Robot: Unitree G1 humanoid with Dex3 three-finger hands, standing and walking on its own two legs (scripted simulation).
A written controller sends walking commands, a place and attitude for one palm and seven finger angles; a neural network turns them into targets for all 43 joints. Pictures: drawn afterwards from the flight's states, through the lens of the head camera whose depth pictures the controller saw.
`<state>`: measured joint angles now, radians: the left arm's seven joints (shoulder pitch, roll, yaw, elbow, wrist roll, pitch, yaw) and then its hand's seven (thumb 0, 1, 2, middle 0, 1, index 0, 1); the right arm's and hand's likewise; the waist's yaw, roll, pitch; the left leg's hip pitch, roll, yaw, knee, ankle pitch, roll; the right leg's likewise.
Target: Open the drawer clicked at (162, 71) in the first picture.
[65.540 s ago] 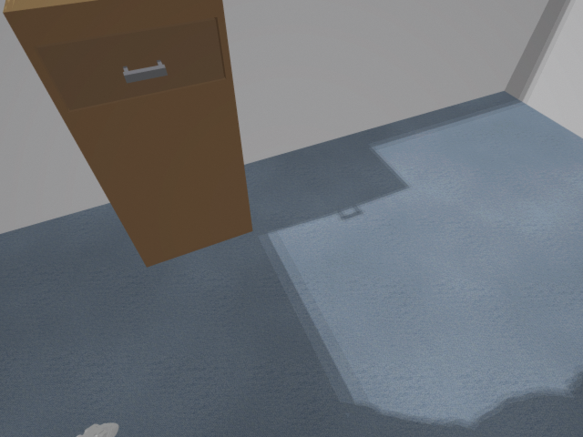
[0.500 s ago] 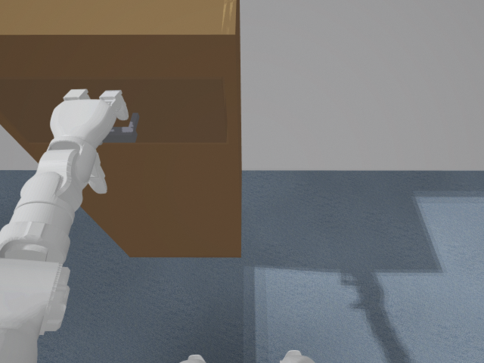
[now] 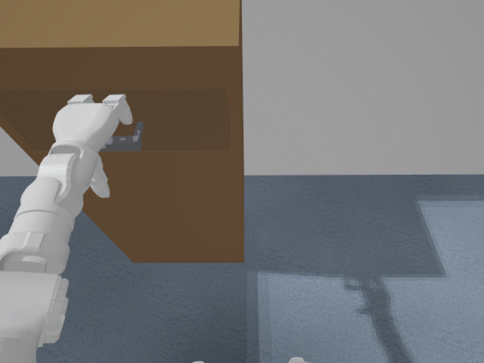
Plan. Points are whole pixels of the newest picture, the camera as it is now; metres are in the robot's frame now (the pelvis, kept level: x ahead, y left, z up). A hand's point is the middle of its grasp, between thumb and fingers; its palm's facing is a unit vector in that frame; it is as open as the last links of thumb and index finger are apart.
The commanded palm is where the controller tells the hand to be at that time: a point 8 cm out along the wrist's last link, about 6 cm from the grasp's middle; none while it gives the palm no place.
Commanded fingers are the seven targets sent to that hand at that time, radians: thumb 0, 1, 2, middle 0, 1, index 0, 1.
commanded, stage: lift the fingers back up to retry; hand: left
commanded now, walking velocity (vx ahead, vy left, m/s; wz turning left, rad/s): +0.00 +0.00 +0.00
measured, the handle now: (114, 135) +0.50 +0.24 +0.06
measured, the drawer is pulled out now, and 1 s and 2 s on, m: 0.00 0.00 0.00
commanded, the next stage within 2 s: re-aim the fingers above the handle in 0.38 s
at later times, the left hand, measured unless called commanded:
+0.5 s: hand (95, 138) +0.45 +0.24 +0.11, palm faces -0.07 -0.03 -1.00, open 13.8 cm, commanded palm +0.43 +0.25 +0.18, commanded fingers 0.00 -0.50 0.30 -0.30 -1.20 -0.30 -1.20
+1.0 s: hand (100, 133) +0.46 +0.23 +0.12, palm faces -0.03 -0.03 -1.00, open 13.8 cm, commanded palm +0.43 +0.25 +0.18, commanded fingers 0.00 -0.50 0.30 -0.30 -1.20 -0.30 -1.20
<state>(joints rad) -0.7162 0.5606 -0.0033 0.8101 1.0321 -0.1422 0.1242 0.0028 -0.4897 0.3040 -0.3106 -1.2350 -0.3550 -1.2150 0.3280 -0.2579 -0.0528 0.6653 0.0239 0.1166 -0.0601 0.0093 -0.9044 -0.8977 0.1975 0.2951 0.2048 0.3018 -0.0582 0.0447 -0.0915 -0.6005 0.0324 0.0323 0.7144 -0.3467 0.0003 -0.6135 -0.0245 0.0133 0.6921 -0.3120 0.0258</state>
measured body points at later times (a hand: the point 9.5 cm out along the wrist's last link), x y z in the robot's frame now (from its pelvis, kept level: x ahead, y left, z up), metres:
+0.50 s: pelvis +0.02 -0.01 +0.01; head +0.07 -0.03 +0.46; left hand +0.45 +0.24 +0.17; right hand +0.15 -0.27 -0.11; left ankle +0.00 +0.12 -0.71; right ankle +0.01 -0.14 -0.71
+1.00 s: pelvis +0.02 -0.01 +0.01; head +0.07 -0.03 +0.46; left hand +0.45 +0.23 +0.17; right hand +0.11 -0.28 -0.13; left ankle +0.00 +0.12 -0.71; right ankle +0.01 -0.14 -0.71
